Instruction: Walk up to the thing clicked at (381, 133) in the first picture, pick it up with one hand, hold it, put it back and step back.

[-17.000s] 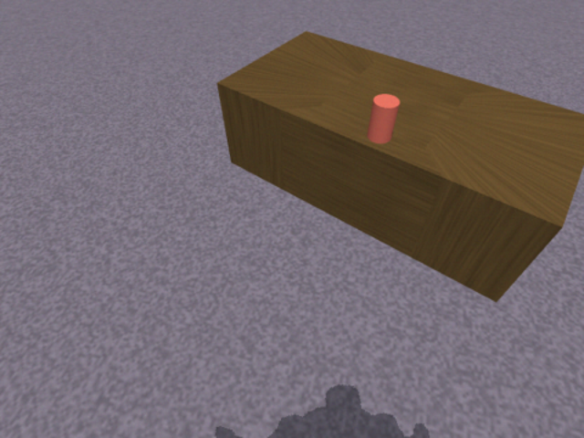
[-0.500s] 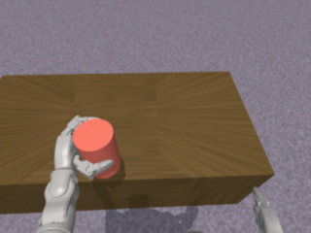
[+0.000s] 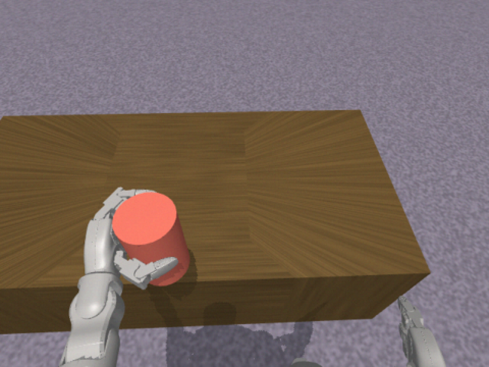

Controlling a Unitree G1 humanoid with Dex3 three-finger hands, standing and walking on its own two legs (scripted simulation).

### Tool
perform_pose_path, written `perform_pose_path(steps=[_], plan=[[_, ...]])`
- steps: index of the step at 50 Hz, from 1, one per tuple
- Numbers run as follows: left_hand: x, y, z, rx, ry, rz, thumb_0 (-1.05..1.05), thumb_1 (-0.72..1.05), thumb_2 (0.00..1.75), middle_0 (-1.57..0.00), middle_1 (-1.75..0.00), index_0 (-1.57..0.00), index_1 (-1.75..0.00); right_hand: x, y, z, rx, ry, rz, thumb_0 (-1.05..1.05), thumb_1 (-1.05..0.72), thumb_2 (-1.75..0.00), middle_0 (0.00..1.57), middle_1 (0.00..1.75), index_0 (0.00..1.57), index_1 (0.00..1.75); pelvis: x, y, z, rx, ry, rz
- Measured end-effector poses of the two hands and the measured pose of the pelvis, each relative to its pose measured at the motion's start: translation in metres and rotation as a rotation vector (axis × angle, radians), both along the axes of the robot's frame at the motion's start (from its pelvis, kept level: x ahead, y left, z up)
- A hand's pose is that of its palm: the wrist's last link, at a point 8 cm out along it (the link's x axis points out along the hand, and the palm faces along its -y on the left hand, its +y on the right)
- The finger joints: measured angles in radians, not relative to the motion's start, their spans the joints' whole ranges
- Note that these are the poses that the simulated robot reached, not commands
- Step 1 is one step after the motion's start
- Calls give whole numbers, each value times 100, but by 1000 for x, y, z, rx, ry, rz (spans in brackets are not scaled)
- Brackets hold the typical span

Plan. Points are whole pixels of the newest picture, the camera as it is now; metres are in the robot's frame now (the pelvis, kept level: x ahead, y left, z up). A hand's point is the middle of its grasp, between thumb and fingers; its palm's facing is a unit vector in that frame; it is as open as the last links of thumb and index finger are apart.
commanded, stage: hold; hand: left
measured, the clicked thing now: (156, 241) +0.32 +0.15 +0.04
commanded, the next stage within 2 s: crouch in 0.50 s
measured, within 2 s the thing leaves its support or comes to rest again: neither
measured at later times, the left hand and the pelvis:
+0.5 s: hand (147, 231) +0.32 +0.16 +0.06, palm faces +0.07 -1.00 +0.00, open 11.9 cm; pelvis +0.00 +0.00 +0.00, yaw +0 degrees
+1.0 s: hand (159, 231) +0.36 +0.16 +0.00, palm faces +0.06 -1.00 +0.01, open 11.9 cm; pelvis -0.01 +0.00 -0.02, yaw +0 degrees
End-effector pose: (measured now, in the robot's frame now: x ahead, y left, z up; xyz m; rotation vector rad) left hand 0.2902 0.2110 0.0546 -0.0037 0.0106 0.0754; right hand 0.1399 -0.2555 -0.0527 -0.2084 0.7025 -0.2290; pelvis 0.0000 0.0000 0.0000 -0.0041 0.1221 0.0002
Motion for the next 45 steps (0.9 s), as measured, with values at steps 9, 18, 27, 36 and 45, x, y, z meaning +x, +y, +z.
perform_pose_path(steps=[9, 18, 27, 36, 45], plan=[[0, 5, 8, 22, -27, 5, -1, -61, 105, -61, -101, -60, -101, 3, 1, 2, -2, -19, 4, -1, 51, -6, 5, 5, 6, 5, 0, -1, 0, -2, -4, 4], [7, 0, 10, 12, -14, -12, -1, -61, 105, -61, -101, -60, -100, 3, 4, 3, 7, -23, 4, -1, 51, -6, 5, 5, 6, 5, 1, 1, 1, -2, -7, 1], [4, 0, 6, 6, -8, -2, -1, -61, 105, -61, -101, -60, -100, 0, 3, 5, 1, -15, -10, -1, 51, -6, 5, 5, 6, 5, 3, 2, 1, -2, -7, -3], [3, 6, 1, 11, -9, 1, -1, -61, 105, -62, -100, -61, -99, 7, 6, 6, -6, -23, 11, -1, 52, -6, 5, 5, 6, 5, 3, 3, 0, -5, -1, 2], [23, 3, -32, -9, 39, -6, -1, -61, 104, -64, -97, -63, -97, 4, 14, 3, -8, -38, 52, -1, 54, -5, 5, 6, 6, 5, -5, 3, -9, -3, 43, 5]])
